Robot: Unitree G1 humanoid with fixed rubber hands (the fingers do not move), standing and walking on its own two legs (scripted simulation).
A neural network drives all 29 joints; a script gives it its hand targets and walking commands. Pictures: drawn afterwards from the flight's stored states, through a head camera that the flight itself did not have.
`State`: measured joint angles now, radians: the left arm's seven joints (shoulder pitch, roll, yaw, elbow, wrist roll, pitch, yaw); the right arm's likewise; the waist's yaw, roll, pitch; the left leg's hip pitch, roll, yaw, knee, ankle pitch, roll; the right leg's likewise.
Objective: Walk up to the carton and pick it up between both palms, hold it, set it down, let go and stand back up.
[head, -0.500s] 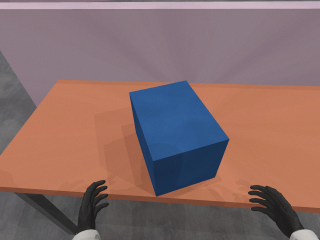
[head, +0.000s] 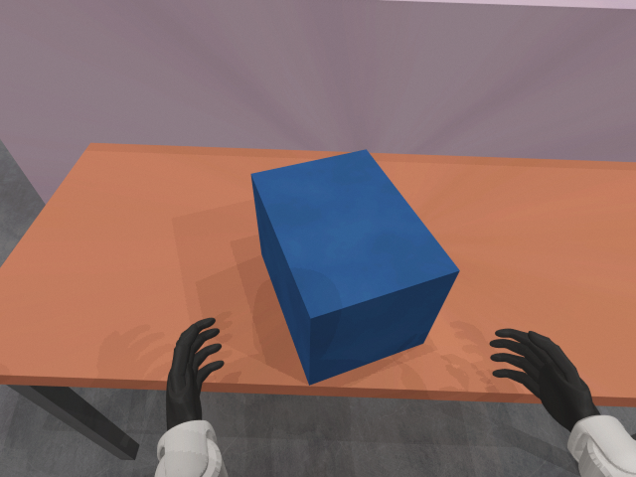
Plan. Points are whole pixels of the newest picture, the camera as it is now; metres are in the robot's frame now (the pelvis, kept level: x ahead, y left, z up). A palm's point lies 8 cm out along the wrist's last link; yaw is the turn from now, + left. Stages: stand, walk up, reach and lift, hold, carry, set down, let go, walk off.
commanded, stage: reach and lift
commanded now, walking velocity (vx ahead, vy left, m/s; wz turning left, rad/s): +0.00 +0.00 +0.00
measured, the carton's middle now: (339, 260) +0.43 +0.01 +0.00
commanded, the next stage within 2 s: none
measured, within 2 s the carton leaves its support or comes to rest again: neither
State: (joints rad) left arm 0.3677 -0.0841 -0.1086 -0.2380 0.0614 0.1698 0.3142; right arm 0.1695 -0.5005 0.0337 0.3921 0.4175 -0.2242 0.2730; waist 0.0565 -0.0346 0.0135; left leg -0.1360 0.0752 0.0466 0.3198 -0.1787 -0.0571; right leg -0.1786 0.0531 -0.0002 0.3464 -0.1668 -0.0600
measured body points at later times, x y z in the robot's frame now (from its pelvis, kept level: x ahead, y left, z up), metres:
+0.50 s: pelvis +0.00 -0.02 +0.00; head +0.01 -0.01 +0.45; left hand +0.25 +0.19 +0.09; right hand +0.31 -0.23 +0.06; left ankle -0.01 +0.15 -0.75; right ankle +0.01 -0.08 -0.75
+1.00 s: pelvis +0.00 -0.02 +0.00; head +0.02 -0.02 +0.45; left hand +0.30 +0.20 +0.13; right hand +0.39 -0.20 +0.11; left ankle -0.01 +0.16 -0.75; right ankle +0.01 -0.08 -0.75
